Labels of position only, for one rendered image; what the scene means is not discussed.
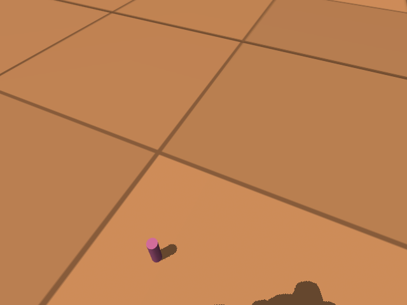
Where can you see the can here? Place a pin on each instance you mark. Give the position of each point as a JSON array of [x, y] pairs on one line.
[[154, 249]]

